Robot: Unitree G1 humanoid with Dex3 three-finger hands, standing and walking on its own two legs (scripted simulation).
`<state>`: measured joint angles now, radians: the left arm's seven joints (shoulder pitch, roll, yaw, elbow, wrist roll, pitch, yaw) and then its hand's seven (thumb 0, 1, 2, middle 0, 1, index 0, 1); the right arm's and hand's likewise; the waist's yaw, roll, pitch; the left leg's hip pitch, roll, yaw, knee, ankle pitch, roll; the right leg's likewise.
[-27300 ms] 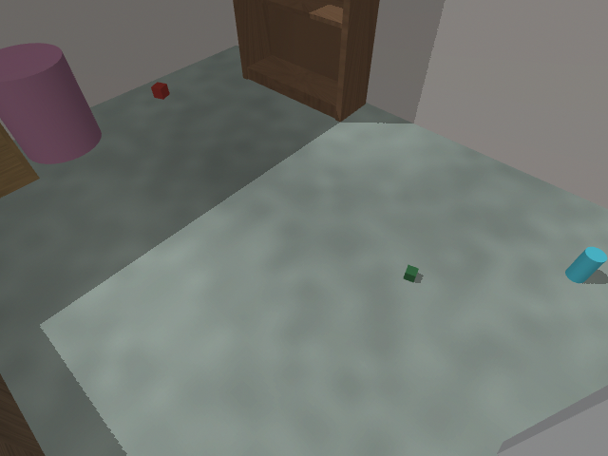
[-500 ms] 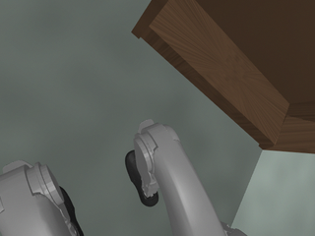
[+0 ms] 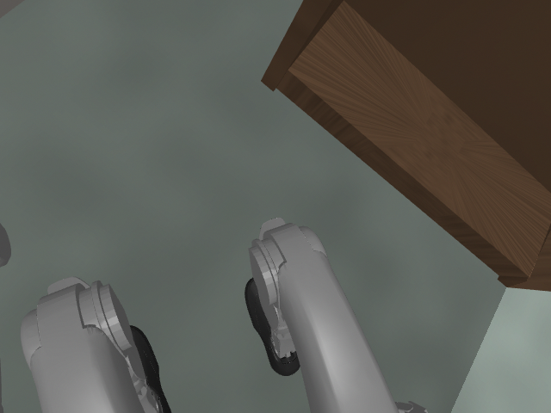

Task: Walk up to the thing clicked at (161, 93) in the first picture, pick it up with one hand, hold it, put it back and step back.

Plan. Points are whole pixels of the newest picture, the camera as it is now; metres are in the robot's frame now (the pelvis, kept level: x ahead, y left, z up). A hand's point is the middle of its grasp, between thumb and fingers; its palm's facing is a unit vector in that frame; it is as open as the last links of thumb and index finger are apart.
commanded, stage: lift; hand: left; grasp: from above
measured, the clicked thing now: out of the picture +0.49 +0.34 -0.20
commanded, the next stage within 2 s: hold in 1.54 s
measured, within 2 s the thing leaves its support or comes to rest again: neither
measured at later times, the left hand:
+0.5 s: hand out of the picture +0.41 +0.33 +0.00, palm faces -0.10 -0.41 -0.91, open 9.8 cm
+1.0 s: hand out of the picture +0.36 +0.27 +0.21, palm faces -0.18 -0.38 -0.91, open 9.8 cm
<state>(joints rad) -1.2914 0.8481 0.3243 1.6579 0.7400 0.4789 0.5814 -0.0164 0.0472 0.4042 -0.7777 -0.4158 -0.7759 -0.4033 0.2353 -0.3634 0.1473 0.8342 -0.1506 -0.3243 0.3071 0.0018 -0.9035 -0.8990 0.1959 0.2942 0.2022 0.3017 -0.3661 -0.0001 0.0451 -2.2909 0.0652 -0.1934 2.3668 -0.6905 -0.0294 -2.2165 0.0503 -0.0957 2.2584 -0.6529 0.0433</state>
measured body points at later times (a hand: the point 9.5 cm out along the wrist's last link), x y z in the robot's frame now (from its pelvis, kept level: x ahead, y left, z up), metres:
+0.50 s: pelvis +0.00 -0.01 +0.08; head +0.18 +0.03 +0.49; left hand +0.41 +0.35 +0.05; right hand +0.08 -0.27 -0.05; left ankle +0.07 +0.14 -0.31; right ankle +0.11 -0.12 -0.31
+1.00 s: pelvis +0.04 -0.02 +0.28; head +0.13 -0.01 +0.72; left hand +0.37 +0.29 +0.26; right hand +0.16 -0.28 +0.15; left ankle +0.07 +0.14 -0.31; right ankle +0.11 -0.12 -0.31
